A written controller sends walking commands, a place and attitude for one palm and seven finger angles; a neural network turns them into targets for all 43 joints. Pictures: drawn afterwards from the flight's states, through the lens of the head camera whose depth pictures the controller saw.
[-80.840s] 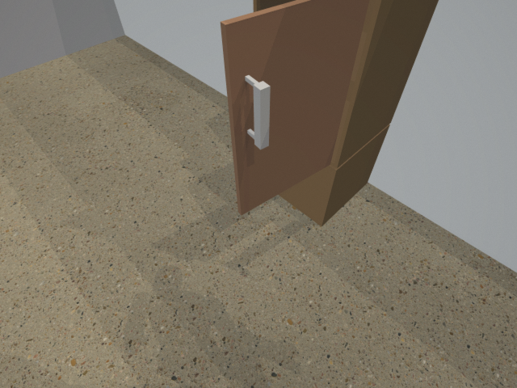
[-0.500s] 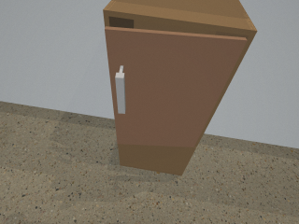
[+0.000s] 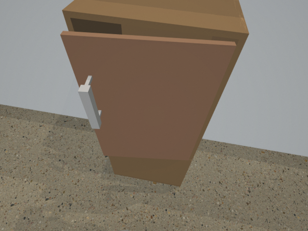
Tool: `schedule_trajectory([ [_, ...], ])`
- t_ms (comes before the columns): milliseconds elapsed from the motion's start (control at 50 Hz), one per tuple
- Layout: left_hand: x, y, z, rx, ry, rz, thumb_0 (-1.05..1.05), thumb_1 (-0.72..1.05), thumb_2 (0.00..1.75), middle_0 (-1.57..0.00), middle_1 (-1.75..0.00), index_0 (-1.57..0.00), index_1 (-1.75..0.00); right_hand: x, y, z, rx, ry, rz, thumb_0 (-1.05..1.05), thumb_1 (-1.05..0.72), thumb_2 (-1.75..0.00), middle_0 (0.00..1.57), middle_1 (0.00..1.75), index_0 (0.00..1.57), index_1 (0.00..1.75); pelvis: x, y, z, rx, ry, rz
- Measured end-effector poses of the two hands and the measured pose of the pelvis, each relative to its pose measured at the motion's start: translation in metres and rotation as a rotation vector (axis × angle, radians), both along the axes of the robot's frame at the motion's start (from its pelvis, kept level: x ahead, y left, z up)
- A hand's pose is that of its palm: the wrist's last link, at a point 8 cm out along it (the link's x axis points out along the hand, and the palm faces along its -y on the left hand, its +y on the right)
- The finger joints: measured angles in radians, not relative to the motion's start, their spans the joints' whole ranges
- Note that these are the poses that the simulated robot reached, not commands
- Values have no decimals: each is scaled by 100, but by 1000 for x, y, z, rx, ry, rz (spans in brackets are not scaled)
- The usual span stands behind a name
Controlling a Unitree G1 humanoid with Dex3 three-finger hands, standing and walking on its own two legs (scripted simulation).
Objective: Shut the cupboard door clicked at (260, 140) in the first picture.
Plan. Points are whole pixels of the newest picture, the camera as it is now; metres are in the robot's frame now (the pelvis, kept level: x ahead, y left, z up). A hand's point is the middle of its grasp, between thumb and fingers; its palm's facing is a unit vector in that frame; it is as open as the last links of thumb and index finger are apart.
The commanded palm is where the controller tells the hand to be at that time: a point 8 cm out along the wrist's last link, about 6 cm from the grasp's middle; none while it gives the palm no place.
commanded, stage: come to a stop and stand still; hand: left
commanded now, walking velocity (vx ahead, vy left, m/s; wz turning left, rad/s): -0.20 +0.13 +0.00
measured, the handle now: (93, 103) +0.44 +0.22 +0.06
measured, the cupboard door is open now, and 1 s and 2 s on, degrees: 8 8 8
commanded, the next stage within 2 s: look again from close up in 1.16 s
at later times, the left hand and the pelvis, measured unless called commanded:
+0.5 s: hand out of the picture +0.01 +0.24 -0.18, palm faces +0.02 -0.97 -0.25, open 7.4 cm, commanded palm none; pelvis -0.03 +0.04 -0.01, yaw -2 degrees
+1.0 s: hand out of the picture -0.07 +0.26 -0.17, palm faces +0.01 -0.98 -0.19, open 7.4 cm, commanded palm none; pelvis -0.07 +0.09 +0.00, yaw -1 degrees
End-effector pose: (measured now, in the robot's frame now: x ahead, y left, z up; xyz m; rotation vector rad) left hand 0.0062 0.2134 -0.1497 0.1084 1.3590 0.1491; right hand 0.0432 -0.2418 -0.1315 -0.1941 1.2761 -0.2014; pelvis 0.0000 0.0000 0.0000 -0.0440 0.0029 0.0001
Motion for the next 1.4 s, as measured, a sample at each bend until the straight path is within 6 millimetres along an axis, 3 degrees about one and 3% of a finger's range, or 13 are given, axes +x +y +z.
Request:
schedule_trajectory([
  [120, 1, -9, -7, -33, 29, 28, 1, 93, 90, -20, -30, -20, -30, 46, 19, 9, 16, -75, 41, 0, -92, -90, 19, 30, 20, 30, 12, -2, 3, 25, -23, -10],
  [240, -4, 2, 3, 16, 17, 24, 1, 92, 90, -20, -30, -20, -30, 61, 27, 1, 55, -107, 58, 0, -91, -90, 20, 30, 20, 30, 2, 1, 1, 30, -28, -14],
  [320, -10, 16, 6, 48, 5, 18, 1, 91, 90, -20, -30, -20, -30, 50, 29, -4, 64, -90, 45, 1, -91, -90, 20, 30, 20, 30, -7, 6, -1, 26, -26, -3],
  [440, -13, 49, 4, 80, -56, -27, 0, 90, 90, -20, -30, -20, -30, 25, 40, -3, 55, -138, 21, 1, -91, -90, 20, 30, 20, 30, -22, 31, -7, 19, -37, -27],
  [540, -4, 79, 11, 98, -104, -53, 0, 90, 90, -20, -30, -20, -30, -10, 60, 1, 48, -138, 19, 1, -91, -90, 20, 30, 20, 30, -35, 51, -4, 23, -52, -34],
  [640, -1, 96, 17, 107, -149, -78, 0, 90, 90, -19, -30, -20, -30, -44, 70, -3, 47, -86, 10, 1, -92, -90, 20, 30, 20, 30, -50, 63, -4, 39, -35, -35],
  [880, -55, 99, 15, 52, -52, -61, 0, 90, 90, -19, -30, -20, -30, -96, 93, -3, 57, 27, -3, 1, -91, -90, 20, 30, 20, 30, -67, 84, 4, 15, -26, -15],
  [1020, -87, 96, 8, 19, 25, -30, 0, 90, 90, -20, -30, -20, -30, -103, 99, -1, 42, 55, -6, 1, -91, -90, 20, 30, 20, 30, -70, 91, 5, 15, -29, -9],
  [1220, -125, 93, 8, 5, 105, 20, 0, 90, 90, -20, -30, -20, -30, -84, 104, -1, 41, 28, 15, 1, -91, -90, 20, 30, 20, 30, -71, 96, 5, 17, -30, -1],
  [1400, -134, 88, 7, -5, 119, 36, 0, 90, 90, -19, -30, -20, -30, -72, 105, 2, 39, 1, 30, 1, -91, -90, 20, 30, 20, 30, -66, 95, 6, 25, -34, 12],
])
